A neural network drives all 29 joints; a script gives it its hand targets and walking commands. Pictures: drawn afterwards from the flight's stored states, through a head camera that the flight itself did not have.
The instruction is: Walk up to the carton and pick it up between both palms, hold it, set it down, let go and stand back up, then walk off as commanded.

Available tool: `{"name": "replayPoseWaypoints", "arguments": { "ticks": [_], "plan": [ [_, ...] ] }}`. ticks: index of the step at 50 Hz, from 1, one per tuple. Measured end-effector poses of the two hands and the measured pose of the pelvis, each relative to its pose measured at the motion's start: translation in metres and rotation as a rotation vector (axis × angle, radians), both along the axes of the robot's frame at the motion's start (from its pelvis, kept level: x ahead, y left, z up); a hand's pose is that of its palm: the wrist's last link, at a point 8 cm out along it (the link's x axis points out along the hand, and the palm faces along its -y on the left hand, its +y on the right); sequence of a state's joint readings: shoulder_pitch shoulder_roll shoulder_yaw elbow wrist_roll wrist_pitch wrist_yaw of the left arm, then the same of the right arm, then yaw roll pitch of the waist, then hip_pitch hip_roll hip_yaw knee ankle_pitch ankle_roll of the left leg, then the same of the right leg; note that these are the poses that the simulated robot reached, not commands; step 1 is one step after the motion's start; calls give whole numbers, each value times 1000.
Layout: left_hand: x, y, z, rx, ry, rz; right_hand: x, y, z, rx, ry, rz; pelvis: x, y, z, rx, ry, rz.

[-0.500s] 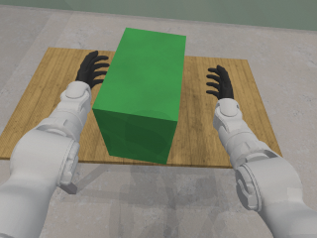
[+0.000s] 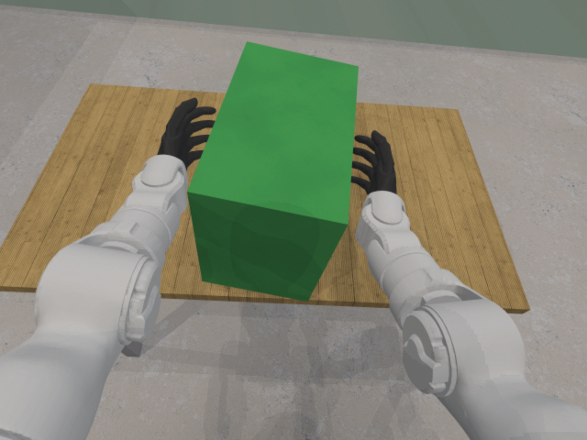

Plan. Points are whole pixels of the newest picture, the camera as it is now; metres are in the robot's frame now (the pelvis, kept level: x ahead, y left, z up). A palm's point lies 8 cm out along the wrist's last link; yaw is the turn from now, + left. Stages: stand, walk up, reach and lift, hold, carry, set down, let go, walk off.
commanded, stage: reach and lift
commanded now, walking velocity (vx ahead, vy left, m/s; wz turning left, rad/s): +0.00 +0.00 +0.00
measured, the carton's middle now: (278, 176) +0.53 +0.06 +0.00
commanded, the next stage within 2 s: none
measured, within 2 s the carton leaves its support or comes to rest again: leaves its support in 1.88 s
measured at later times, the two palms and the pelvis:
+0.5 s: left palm (182, 156) +0.47 +0.19 +0.09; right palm (384, 197) +0.45 -0.09 +0.07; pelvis +0.00 +0.01 +0.00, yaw +0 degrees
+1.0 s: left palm (184, 155) +0.48 +0.19 +0.09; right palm (383, 197) +0.45 -0.09 +0.07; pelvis +0.01 +0.01 +0.00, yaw +0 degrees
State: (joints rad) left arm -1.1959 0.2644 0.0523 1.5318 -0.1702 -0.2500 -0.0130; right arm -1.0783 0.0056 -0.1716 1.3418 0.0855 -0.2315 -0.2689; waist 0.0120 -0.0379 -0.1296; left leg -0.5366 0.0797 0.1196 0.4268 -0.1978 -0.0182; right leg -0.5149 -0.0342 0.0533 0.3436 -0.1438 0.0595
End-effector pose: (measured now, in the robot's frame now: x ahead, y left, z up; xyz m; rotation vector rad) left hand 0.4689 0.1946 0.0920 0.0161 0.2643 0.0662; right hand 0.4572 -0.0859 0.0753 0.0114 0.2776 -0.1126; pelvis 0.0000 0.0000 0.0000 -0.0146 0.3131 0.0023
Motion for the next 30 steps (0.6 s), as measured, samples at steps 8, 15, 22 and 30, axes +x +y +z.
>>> {"name": "replayPoseWaypoints", "arguments": {
  "ticks": [8,15,22,30],
  "plan": [
    [0,1,-2,-7,-1,-2,-1,2,-1,0,-4,-11,0,0,0,0,0,0],
    [1,2,-4,-34,-1,-8,-2,3,-2,1,-22,-12,1,1,0,-1,2,0],
    [3,-5,-2,-50,-21,-32,-7,-4,-4,2,-67,-19,1,6,1,-7,1,0],
    [1,-11,1,-75,-41,-36,-11,-10,-2,-19,-85,-18,-2,7,2,-9,-23,1]
  ]
}}
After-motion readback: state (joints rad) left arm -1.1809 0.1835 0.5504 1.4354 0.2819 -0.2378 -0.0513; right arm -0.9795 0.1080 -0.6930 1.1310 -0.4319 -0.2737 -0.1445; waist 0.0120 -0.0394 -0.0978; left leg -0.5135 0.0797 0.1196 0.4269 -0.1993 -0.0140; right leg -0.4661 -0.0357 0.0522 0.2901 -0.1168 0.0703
